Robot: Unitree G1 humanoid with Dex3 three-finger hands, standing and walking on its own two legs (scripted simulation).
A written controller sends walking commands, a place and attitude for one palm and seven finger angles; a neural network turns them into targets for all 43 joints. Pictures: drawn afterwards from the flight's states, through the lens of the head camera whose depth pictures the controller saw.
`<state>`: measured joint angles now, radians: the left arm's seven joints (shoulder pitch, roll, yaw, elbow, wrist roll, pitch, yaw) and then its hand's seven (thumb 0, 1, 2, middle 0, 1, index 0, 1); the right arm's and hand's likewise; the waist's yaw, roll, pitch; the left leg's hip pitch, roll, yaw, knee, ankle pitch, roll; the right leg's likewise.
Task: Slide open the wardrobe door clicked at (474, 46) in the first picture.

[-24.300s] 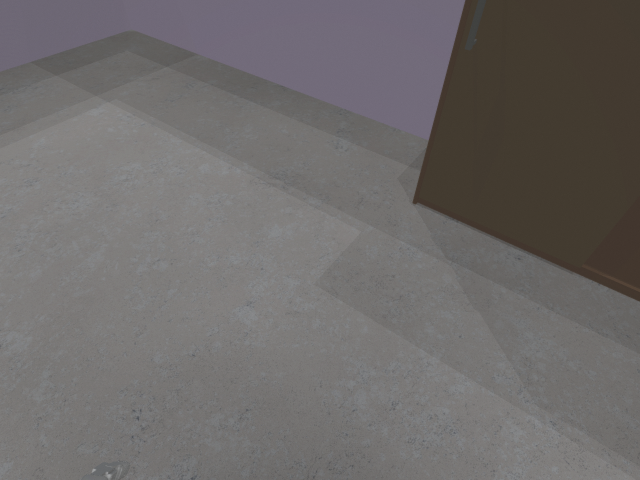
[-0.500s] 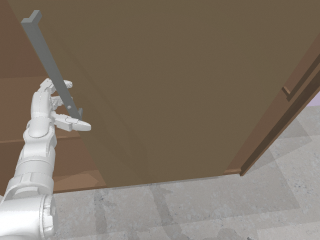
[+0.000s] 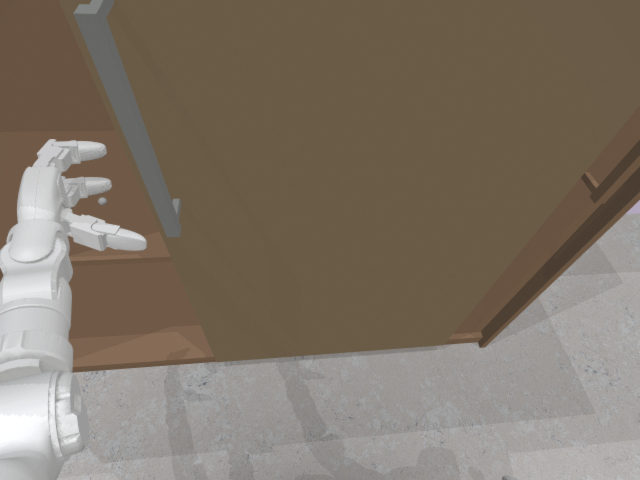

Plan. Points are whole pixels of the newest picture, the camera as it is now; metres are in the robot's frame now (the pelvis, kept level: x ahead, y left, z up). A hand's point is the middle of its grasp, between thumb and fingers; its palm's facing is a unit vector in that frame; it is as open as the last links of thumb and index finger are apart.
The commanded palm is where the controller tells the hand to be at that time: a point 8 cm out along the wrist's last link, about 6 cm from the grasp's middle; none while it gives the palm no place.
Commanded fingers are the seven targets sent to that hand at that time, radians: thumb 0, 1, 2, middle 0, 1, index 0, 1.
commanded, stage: slip the hand off the handle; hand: left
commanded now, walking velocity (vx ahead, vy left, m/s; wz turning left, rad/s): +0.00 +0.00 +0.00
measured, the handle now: (145, 139) +0.48 +0.23 +0.15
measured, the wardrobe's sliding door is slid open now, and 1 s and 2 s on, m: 0.55 0.55 0.55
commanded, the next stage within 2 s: draw the hand back to the body in 0.68 s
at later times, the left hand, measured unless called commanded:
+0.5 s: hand (64, 267) +0.33 +0.29 +0.10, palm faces +0.30 -0.93 -0.20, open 14.6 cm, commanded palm +0.29 +0.32 +0.11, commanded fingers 0.00 -0.55 0.20 -0.25 -1.15 -0.25 -1.15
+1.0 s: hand (67, 298) +0.27 +0.25 +0.14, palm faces +0.08 -1.00 -0.04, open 14.6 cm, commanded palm +0.23 +0.30 +0.12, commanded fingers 0.00 -0.55 0.20 -0.25 -1.15 -0.25 -1.15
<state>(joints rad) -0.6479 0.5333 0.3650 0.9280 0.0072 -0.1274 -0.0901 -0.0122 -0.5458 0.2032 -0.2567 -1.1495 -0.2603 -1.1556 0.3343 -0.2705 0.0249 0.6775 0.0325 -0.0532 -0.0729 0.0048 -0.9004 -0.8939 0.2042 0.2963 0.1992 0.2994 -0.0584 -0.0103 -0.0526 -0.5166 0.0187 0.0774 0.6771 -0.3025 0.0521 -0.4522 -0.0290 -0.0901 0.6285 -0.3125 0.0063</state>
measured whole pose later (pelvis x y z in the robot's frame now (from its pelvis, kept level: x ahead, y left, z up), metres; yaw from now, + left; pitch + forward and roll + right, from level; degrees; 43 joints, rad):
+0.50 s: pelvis +0.00 +0.00 +0.00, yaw +0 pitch +4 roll -2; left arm -0.20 0.43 0.36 0.42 -0.11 -0.05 -0.11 -0.01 -0.55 0.20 -0.26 -1.15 -0.26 -1.15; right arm 0.28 -0.26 0.03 0.62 0.04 -0.10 -0.08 0.01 -0.90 -0.89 0.20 0.30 0.20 0.30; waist 0.01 0.02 -0.07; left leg -0.44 0.02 0.07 0.67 -0.31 0.05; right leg -0.38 -0.02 -0.09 0.62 -0.32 0.00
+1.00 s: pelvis -0.01 -0.03 +0.00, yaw +1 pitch +0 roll -1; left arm -0.08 0.44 0.42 0.34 -0.35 -0.12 -0.44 -0.01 -0.55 0.20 -0.26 -1.15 -0.26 -1.15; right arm 0.26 -0.26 0.07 0.65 0.06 -0.20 -0.13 0.01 -0.90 -0.89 0.21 0.30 0.20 0.30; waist 0.02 0.03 -0.05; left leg -0.35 0.04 0.05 0.64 -0.28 0.01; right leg -0.29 0.00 -0.11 0.61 -0.32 -0.04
